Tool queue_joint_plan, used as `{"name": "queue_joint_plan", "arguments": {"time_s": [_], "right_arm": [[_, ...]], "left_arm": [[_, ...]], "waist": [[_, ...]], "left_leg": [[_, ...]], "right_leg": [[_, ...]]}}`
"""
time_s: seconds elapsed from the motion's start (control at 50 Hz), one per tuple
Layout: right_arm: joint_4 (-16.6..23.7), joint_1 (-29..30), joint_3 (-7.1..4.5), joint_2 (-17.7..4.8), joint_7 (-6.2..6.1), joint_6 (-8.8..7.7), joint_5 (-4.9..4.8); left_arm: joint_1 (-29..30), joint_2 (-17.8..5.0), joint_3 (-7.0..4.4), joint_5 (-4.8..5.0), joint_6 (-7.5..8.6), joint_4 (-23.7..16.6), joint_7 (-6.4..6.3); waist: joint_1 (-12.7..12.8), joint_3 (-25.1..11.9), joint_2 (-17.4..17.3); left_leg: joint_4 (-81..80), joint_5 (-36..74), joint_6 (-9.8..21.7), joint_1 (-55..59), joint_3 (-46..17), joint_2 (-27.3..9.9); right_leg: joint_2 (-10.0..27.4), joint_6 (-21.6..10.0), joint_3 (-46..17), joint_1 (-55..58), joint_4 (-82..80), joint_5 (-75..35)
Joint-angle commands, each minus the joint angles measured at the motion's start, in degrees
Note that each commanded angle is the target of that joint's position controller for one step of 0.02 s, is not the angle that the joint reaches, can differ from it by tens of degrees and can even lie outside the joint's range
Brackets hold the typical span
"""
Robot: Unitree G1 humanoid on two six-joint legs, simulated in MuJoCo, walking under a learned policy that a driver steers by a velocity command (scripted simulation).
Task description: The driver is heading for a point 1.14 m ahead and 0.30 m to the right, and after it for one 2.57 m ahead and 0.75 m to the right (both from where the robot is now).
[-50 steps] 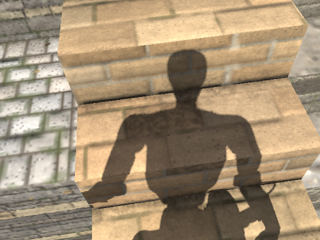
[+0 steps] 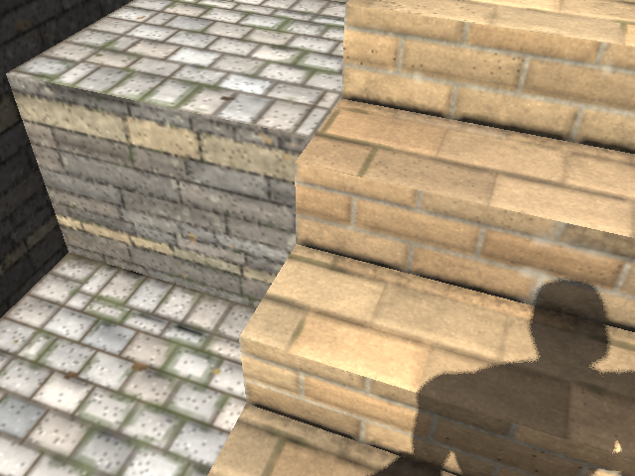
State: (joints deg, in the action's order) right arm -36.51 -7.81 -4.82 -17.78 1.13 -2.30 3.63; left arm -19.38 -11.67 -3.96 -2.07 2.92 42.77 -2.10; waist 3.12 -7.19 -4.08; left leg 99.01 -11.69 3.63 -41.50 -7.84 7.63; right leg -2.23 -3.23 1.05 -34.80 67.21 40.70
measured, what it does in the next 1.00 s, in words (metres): climbs, turning right: left foot, then right foot 0.19 m higher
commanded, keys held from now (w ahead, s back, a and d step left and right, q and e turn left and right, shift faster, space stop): w+shift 0.02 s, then w+e+shift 0.82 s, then w+q+shift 0.16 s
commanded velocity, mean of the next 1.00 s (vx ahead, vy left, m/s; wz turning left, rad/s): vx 1.00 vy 0.00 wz -0.57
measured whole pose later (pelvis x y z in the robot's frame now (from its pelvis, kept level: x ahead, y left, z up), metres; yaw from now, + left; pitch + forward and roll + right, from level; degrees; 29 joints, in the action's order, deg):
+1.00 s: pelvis +0.46 -0.15 +0.26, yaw -36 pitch -1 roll +4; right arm -25.5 4.6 3.9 1.5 -2.1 -4.7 0.2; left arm -31.4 -9.1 -0.7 -2.3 7.8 56.4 1.9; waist 0.3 -4.0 2.8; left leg 147.9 -14.1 9.2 -82.2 -0.2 6.1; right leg -7.1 -8.7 -3.6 -6.1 36.1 28.3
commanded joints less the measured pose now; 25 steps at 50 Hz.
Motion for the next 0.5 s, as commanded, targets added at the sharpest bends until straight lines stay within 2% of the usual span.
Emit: {"name": "queue_joint_plan", "arguments": {"time_s": [0.02, 0.04, 0.06, 0.08, 0.1, 0.12, 0.14, 0.16, 0.18, 0.2, 0.22, 0.24, 0.26, 0.28, 0.3, 0.32, 0.34, 0.36, 0.38, 0.4, 0.42, 0.44, 0.46, 0.48, 0.5], "right_arm": [[6.2, 0.5, 3.49, 5.5, -0.20, 1.58, -1.36], [7.0, 2.3, 3.10, 4.0, -0.10, 2.02, -1.72], [8.1, 3.8, 3.11, 2.5, 0.40, 2.44, -1.87], [8.9, 4.7, 3.45, 3.0, 0.67, 2.59, -1.90], [10.1, 6.5, 3.35, 2.1, 1.08, 2.21, -1.95], [11.0, 8.4, 3.56, 2.7, 1.31, 2.19, -2.04], [11.6, 6.5, 4.42, 2.8, 1.76, 1.63, -2.77], [13.0, 8.2, 5.44, 3.9, 2.84, 0.69, -5.24], [9.8, 1.9, 5.03, 3.8, 3.23, -0.29, -6.62], [4.1, -11.3, 3.59, 3.5, 2.26, -0.26, -6.50], [1.2, -17.2, 2.47, 0.6, 1.70, -1.41, -4.60], [1.9, -17.7, 2.73, -1.2, 1.46, -3.39, -2.88], [4.0, -16.9, 0.09, -7.6, -0.60, -2.82, -1.47], [6.2, -9.6, 0.52, -5.4, -1.87, -3.05, 0.03], [6.7, -2.7, 1.19, -3.8, -2.34, -3.47, -0.42], [5.3, -1.4, 2.01, -0.9, -2.62, -4.00, -0.52], [1.5, -3.0, 2.54, 0.5, -3.22, -4.61, -0.50], [-1.1, -4.3, 3.32, 3.7, -3.41, -5.23, -0.31], [-4.4, -6.3, 3.93, 6.0, -3.16, -5.55, -0.62], [-6.6, -8.2, 3.71, 5.5, -2.81, -5.87, -0.64], [-7.7, -10.1, 3.10, 3.8, -2.85, -6.06, -0.22], [-9.7, -13.4, 2.76, 2.8, -2.67, -6.52, 0.08], [-10.9, -15.2, 2.73, 2.7, -2.64, -6.72, 0.29], [-12.0, -17.0, 2.37, 2.0, -2.12, -6.73, 0.74], [-13.1, -18.9, 2.11, 1.1, -1.65, -7.03, 1.06]], "left_arm": [[7.7, 2.9, 1.53, -1.05, 3.49, 0.0, 0.55], [6.8, 1.9, 1.06, -0.72, 3.85, 0.6, 0.45], [8.0, -1.0, 0.35, -0.72, 3.84, -0.4, 0.32], [7.2, -3.4, -0.59, -0.93, 3.66, -0.8, -0.14], [7.2, -5.9, -1.51, -1.16, 3.61, -1.8, -0.67], [5.0, -5.8, -1.85, -1.23, 3.40, -1.9, -1.19], [4.2, -8.0, -2.16, -1.96, 2.94, -2.6, -1.21], [3.9, -9.4, -3.27, -1.22, 2.11, -3.7, -1.98], [2.8, -10.4, -3.87, -1.53, 0.80, -3.0, -2.01], [6.2, -8.5, -3.44, -0.58, 0.52, -3.3, -1.25], [7.1, -5.2, -2.21, 1.00, 1.67, -4.4, 1.06], [14.0, -0.4, -0.80, 1.72, 2.51, -7.3, 1.82], [9.1, -1.3, -1.58, 4.45, 3.10, -10.6, 1.63], [7.8, -1.6, -0.93, 3.90, 2.89, -11.1, 1.38], [11.5, -2.6, -0.88, 2.49, 2.23, -11.9, 1.86], [14.5, -0.7, -0.09, 1.05, 1.87, -11.6, 2.08], [13.2, -0.5, 0.17, 1.27, 1.46, -12.0, 3.42], [12.1, 0.0, 0.36, 1.63, 0.33, -11.3, 4.20], [11.9, 0.6, 0.52, 2.55, -0.97, -11.5, 4.64], [13.2, 1.5, 1.00, 2.82, -1.65, -11.6, 4.25], [11.7, 1.7, 1.01, 3.08, -2.19, -10.9, 3.99], [13.3, 0.6, 1.03, 2.55, -2.45, -11.0, 3.58], [16.0, 0.3, 0.89, 2.50, -2.70, -11.6, 3.36], [18.4, 0.9, 1.40, 2.19, -3.12, -12.4, 2.78], [20.3, 0.7, 1.38, 1.88, -3.76, -13.6, 2.33]], "waist": [[-7.0, 9.3, 4.1], [-6.8, 9.4, 2.8], [-7.2, 9.7, 1.4], [-6.9, 8.6, 1.7], [-5.9, 8.3, 2.1], [-4.5, 7.0, 3.3], [-4.7, 6.2, 2.9], [-3.5, 6.5, 4.8], [-5.8, 4.5, 3.6], [-11.8, 1.4, -1.0], [-14.3, -2.6, -7.2], [-15.0, 0.2, -6.0], [-12.0, -7.8, -13.8], [-7.4, -7.2, -7.0], [-4.7, -0.6, -3.8], [-3.3, 3.8, 1.6], [-1.9, 4.3, 0.6], [-0.4, 6.8, 0.4], [0.7, 8.0, 0.6], [0.9, 10.4, 3.0], [1.3, 10.4, 4.0], [-0.3, 11.4, 4.8], [-0.9, 13.9, 5.5], [-1.6, 13.6, 4.5], [-1.8, 13.7, 3.2]], "left_leg": [[12.2, -1.9, -3.2, -10.5, -2.9, -3.9], [8.8, -0.3, -4.0, -10.2, -2.9, -5.2], [-1.1, 0.4, -5.4, -8.7, -0.9, -7.8], [-4.7, -1.4, -6.1, -5.8, 1.1, -8.6], [-8.9, -2.2, -6.7, -2.4, 3.0, -9.8], [-10.9, -2.6, -7.1, 0.2, 4.2, -10.1], [-25.4, -11.9, -6.3, 6.1, 9.0, -10.5], [-47.0, -27.4, -4.6, 18.8, 7.8, -11.4], [-58.8, -21.7, -4.0, 31.3, 12.2, -8.7], [-60.9, -0.1, -4.3, 46.5, 21.4, -4.9], [-59.4, 0.6, -5.2, 56.6, 15.0, -7.7], [-61.6, -5.7, -8.9, 53.8, -3.4, -17.5], [-81.7, -17.6, -11.7, 52.4, -35.3, -34.7], [-86.6, -38.9, -7.5, 46.1, -39.2, -37.1], [-85.5, -34.7, -4.7, 39.6, -30.4, -35.1], [-80.5, -21.2, -1.7, 31.2, -19.0, -31.7], [-79.9, -18.1, -1.8, 28.8, -11.4, -29.3], [-80.4, -18.0, -2.0, 23.2, -6.8, -28.6], [-79.8, -15.3, -2.3, 21.7, -3.4, -28.2], [-80.2, -14.1, -2.0, 22.4, -0.7, -28.3], [-80.7, -14.1, -1.2, 24.1, 1.3, -28.8], [-83.1, -14.8, 1.1, 27.4, 2.7, -29.1], [-84.6, -14.3, 2.3, 30.0, 4.7, -29.4], [-85.8, -11.5, 2.5, 33.7, 5.2, -30.5], [-86.2, -11.7, 2.9, 39.6, 6.5, -31.1]], "right_leg": [[13.0, -11.0, -27.8, -2.6, -35.3, 4.5], [12.4, -10.5, -25.8, -1.4, -35.3, 3.0], [11.4, -10.3, -21.6, -0.3, -37.4, -0.8], [10.9, -10.8, -21.5, -0.2, -38.3, -3.2], [10.2, -11.1, -21.1, -0.2, -40.3, -6.7], [9.6, -11.8, -21.5, 0.7, -39.7, -10.0], [7.7, -11.8, -17.9, 0.1, -41.5, -7.7], [7.2, -9.0, -15.5, -4.5, -43.0, -10.4], [3.4, -9.2, -12.3, -5.9, -31.9, -6.9], [0.9, -9.4, -10.8, -10.4, -21.3, -9.9], [-1.2, -9.2, -10.3, -14.8, -8.3, -17.4], [-5.1, -6.1, -13.7, -24.3, 11.7, -20.2], [-4.8, -0.8, -14.0, -29.8, 28.8, -29.2], [-1.8, 2.2, -10.6, -31.1, 43.4, -33.4], [-1.3, 3.8, -6.6, -34.2, 50.1, -34.2], [-1.0, 3.9, -7.1, -33.4, 58.7, -33.3], [-0.8, 2.3, -8.6, -32.1, 59.4, -32.6], [-0.6, 0.7, -10.3, -30.1, 59.9, -35.1], [-1.5, -0.7, -10.8, -29.6, 63.9, -37.1], [-1.8, -1.4, -10.5, -33.0, 65.6, -36.7], [-2.2, -2.3, -10.0, -33.6, 66.7, -36.2], [-2.2, -2.2, -8.0, -37.1, 68.0, -34.0], [-2.2, -2.4, -8.1, -41.1, 68.8, -31.7], [-2.5, -2.7, -6.9, -46.0, 76.6, -29.3], [-1.6, -3.3, -6.7, -51.6, 79.3, -24.8]]}}
Velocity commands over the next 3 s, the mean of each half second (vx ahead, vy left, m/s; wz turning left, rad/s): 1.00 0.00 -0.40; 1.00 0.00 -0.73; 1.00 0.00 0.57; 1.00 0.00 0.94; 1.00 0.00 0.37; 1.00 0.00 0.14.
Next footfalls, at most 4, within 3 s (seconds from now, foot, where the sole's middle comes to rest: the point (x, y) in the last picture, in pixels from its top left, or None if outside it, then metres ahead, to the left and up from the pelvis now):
0.22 left None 0.16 0.14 -0.68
0.72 right None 0.39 -0.13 -0.49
1.24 left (480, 309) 0.67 -0.19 -0.24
1.26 right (569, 430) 0.44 -0.27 -0.21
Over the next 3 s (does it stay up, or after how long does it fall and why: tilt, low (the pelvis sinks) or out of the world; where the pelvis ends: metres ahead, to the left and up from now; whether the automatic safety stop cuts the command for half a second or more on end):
stays up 0.96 -1.10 -0.49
